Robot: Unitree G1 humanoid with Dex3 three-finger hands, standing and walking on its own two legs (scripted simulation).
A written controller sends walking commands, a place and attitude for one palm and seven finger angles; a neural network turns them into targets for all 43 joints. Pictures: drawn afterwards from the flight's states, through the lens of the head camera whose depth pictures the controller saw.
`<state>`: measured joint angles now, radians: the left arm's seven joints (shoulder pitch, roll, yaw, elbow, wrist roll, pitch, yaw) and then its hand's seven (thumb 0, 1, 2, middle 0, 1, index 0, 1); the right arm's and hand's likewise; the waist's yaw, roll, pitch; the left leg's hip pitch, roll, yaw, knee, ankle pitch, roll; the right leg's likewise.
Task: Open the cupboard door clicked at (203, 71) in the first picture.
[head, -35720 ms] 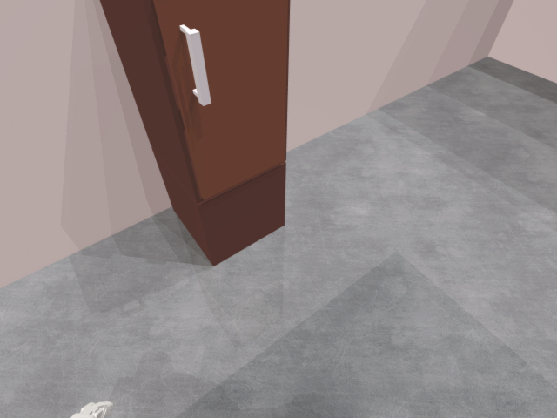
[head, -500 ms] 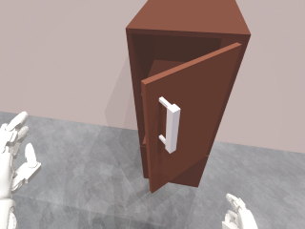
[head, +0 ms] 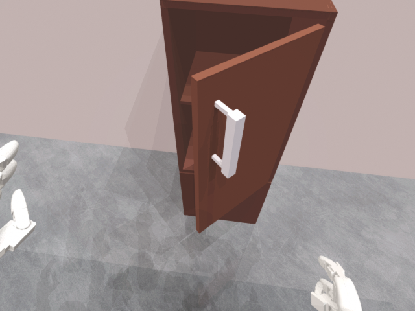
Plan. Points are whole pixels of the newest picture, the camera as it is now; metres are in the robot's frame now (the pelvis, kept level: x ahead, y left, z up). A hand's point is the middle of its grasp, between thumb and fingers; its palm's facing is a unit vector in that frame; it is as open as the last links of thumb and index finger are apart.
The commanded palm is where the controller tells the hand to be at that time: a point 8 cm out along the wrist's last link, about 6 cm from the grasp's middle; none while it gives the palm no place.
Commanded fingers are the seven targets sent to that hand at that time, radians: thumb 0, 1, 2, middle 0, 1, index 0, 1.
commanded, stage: step back with the hand held close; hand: left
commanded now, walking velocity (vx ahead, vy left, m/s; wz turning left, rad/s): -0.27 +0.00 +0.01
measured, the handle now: (224, 141) +0.41 +0.00 +0.11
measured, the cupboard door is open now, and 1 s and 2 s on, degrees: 46 46 46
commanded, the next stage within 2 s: stop stepping back and stand still in 0.78 s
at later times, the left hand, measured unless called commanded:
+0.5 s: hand out of the picture +0.15 +0.28 +0.16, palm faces +0.42 -0.78 -0.46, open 7.4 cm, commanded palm +0.07 +0.32 +0.18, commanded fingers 0.00 0.90 0.90 -0.20 -0.30 -0.20 -0.30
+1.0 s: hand out of the picture +0.03 +0.22 +0.17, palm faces +0.29 -0.79 -0.54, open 7.4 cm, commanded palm -0.02 +0.27 +0.18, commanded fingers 0.00 0.90 0.90 -0.20 -0.30 -0.20 -0.30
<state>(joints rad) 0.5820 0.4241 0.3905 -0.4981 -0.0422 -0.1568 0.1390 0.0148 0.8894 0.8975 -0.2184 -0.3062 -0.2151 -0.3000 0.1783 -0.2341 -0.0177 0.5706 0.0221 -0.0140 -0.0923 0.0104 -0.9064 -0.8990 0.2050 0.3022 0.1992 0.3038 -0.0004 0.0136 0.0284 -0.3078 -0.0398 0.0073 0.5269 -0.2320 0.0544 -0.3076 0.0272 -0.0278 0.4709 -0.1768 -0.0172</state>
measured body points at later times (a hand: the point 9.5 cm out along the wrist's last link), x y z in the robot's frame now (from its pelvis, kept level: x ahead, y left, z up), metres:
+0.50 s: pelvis -0.06 +0.02 -0.02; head -0.04 +0.05 +0.43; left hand +0.12 +0.32 +0.18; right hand +0.09 -0.23 -0.09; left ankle +0.03 +0.08 -0.74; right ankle +0.04 -0.11 -0.73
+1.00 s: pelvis -0.17 -0.02 -0.01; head -0.14 +0.00 +0.44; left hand +0.01 +0.26 +0.20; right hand +0.02 -0.24 -0.08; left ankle -0.03 +0.08 -0.72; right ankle -0.31 -0.10 -0.74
